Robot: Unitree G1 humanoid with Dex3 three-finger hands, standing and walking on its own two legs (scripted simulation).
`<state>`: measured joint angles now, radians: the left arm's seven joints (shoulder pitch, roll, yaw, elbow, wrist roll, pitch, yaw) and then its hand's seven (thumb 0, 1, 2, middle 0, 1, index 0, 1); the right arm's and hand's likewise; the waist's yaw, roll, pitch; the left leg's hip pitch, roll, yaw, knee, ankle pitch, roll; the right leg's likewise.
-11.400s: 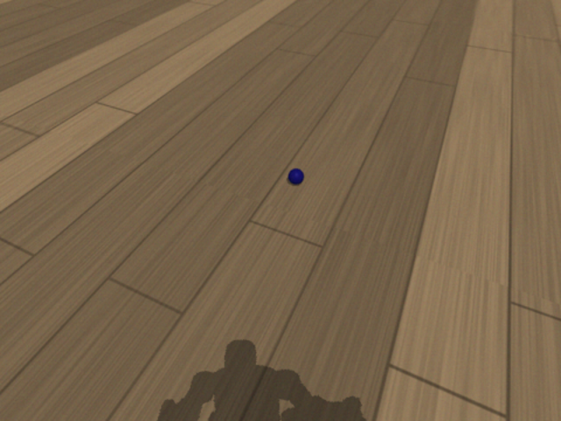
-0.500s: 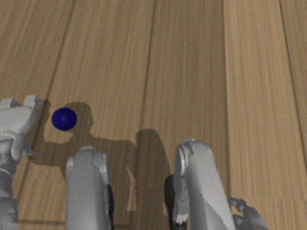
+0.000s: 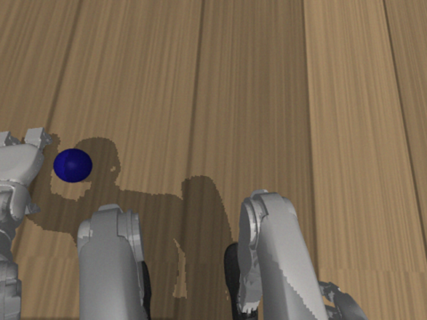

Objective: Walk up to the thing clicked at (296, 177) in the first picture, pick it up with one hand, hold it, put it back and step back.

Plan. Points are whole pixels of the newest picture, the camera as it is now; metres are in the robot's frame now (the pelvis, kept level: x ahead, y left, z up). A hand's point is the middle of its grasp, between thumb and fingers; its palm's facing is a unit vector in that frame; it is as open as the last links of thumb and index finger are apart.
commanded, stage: rise first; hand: left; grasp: from above
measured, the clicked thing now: (73, 165) +0.45 +0.29 -0.30
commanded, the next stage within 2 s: approach in 0.36 s
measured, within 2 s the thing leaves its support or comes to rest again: neither
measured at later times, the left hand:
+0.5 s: hand (36, 177) +0.40 +0.32 -0.18, palm faces -0.44 -0.09 -0.89, open 14.1 cm
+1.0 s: hand (67, 136) +0.48 +0.27 -0.18, palm faces -0.38 -0.03 -0.93, open 14.2 cm
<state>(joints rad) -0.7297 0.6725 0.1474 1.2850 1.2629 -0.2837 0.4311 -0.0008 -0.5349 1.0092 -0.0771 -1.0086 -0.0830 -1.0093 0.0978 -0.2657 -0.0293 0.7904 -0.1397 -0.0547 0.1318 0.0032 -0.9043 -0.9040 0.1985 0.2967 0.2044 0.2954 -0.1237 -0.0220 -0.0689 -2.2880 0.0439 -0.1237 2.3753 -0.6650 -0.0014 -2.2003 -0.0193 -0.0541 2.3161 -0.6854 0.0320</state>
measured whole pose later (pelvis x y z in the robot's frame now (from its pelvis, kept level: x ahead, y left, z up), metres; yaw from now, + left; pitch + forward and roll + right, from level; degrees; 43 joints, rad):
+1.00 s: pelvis +0.01 +0.00 -0.01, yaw -1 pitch +34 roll -7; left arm -0.97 0.68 0.14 1.49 1.27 -0.10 0.51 0.00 -0.55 1.01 -0.07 -1.04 -0.08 -1.04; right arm 0.14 -0.28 0.04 0.78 -0.16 -0.07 0.16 0.00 -0.91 -0.90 0.20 0.30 0.20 0.30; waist -0.25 0.02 -0.04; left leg -2.34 0.05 -0.14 2.43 -0.69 -0.01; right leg -2.26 0.00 -0.06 2.36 -0.69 0.03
